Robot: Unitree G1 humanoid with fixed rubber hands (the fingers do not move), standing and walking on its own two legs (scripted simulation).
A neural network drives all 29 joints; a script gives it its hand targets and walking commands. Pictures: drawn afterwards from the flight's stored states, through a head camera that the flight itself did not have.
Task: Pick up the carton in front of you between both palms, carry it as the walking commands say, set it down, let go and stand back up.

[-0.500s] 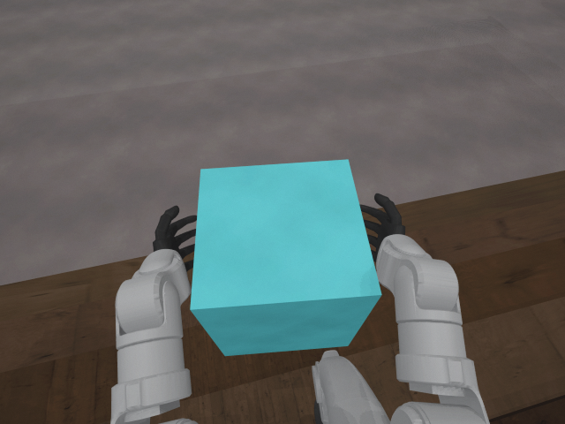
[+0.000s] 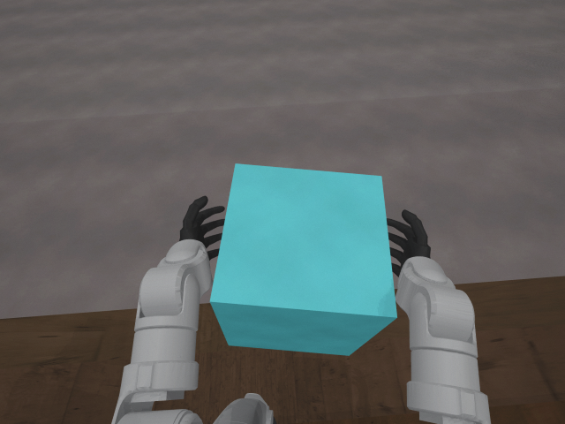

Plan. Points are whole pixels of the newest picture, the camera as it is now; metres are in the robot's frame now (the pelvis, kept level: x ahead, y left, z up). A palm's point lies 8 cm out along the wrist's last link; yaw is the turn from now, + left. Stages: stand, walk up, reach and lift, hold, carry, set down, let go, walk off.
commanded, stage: carry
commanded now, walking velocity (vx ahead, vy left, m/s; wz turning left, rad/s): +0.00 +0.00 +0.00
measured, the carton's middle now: (297, 268) +0.34 +0.02 +0.01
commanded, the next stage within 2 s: none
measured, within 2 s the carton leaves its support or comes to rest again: neither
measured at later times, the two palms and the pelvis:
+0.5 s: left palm (242, 173) +0.72 +0.18 -0.15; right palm (356, 165) +0.76 -0.12 -0.15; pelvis +0.43 +0.00 -0.23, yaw +1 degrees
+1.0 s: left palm (268, 143) +1.18 +0.17 -0.40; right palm (343, 146) +1.16 -0.13 -0.39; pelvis +0.86 +0.04 -0.43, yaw +2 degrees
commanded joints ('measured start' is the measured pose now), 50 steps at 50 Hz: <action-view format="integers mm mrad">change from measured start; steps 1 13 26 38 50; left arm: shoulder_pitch -386 -489 -521 -346 -431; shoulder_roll -745 -748 -702 -743 -728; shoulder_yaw -530 -465 -624 -540 -450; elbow -97 -119 -150 -72 -124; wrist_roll -137 -53 -214 -123 -48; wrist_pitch -11 -37 -25 -83 -108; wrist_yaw -42 -33 -13 -39 -24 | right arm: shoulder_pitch -576 -698 -388 -532 -646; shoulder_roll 650 823 570 639 820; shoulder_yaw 618 697 428 607 728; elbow -87 2 122 -59 5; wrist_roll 149 299 42 152 319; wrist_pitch -4 -14 -23 -88 -76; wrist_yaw -8 30 -46 -12 36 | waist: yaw -160 -192 -6 -234 -209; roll -225 -34 -26 -172 -93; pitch -391 -298 -363 -441 -267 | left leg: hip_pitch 522 497 -444 667 394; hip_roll -49 88 -1 -53 51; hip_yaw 93 -333 -176 132 -268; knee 3 234 927 5 169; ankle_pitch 32 -250 -861 49 -444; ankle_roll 52 195 14 64 179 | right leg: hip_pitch -81 -605 457 -138 -495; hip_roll -192 -174 -416 -193 -157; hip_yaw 90 60 666 27 15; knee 102 -249 -497 190 -398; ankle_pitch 1103 1094 1073 1110 1189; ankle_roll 28 61 -219 30 74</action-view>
